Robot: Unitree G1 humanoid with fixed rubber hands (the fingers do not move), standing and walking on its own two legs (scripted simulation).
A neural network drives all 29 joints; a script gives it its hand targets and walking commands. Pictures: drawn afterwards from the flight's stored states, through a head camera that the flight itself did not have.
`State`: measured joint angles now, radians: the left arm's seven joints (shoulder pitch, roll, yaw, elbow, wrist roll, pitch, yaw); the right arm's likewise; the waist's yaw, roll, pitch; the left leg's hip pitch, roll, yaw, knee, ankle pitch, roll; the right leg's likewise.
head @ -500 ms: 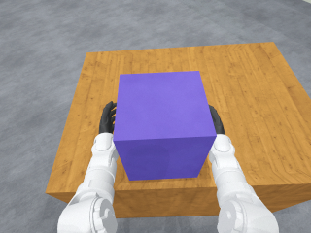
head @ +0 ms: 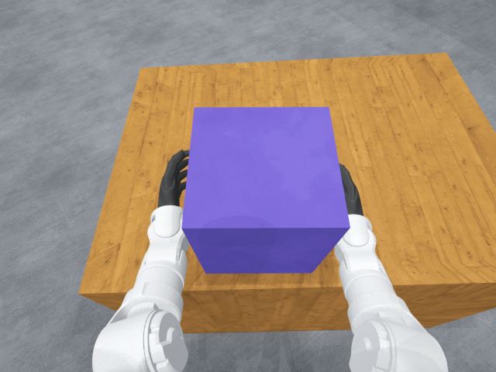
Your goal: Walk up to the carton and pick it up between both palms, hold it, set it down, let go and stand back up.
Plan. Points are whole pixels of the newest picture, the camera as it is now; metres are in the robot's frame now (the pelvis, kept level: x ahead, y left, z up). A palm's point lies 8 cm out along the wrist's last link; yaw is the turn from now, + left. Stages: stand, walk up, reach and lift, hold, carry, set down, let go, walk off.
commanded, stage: reach and lift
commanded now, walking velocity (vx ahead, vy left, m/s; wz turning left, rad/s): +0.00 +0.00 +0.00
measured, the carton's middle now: (260, 200) +0.41 -0.01 +0.00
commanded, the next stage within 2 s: none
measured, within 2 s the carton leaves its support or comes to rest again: neither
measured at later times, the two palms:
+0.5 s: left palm (171, 206) +0.36 +0.13 +0.07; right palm (372, 211) +0.35 -0.17 +0.05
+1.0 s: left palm (165, 195) +0.36 +0.13 +0.10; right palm (375, 207) +0.34 -0.17 +0.07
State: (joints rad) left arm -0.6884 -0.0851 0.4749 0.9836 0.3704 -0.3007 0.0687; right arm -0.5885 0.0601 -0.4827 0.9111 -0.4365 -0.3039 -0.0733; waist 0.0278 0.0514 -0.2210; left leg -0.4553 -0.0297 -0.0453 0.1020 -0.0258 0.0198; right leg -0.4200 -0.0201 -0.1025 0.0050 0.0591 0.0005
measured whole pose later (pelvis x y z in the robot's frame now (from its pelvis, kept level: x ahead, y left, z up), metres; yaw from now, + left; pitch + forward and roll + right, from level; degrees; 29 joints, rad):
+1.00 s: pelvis -0.01 -0.01 +0.01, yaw -1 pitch +6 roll +0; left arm -0.49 -0.06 0.26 0.60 0.17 0.05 0.06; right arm -0.44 0.05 -0.20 0.70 -0.12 -0.07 -0.12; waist 0.00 0.00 -0.15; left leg -0.14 -0.02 -0.02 0.11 -0.07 0.01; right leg -0.12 -0.01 -0.08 0.01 0.00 -0.01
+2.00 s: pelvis -0.02 -0.01 +0.01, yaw -4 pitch -2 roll +0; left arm -0.56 -0.04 0.24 -0.20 0.26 0.97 -0.02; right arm -0.56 -0.06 -0.01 0.07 0.17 0.71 -0.21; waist -0.06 -0.02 -0.02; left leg 0.05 -0.01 0.02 0.00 -0.02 0.01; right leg 0.03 0.00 -0.03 -0.03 0.03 0.00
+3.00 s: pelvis -0.02 -0.01 +0.01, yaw -4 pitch -5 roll +0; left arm -0.65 -0.05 0.34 -0.18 0.31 1.01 -0.08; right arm -0.66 -0.06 0.00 0.17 0.21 0.64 -0.23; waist -0.08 0.00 0.06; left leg 0.16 -0.01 0.02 -0.09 0.01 0.01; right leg 0.13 0.00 -0.03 -0.09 0.05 0.00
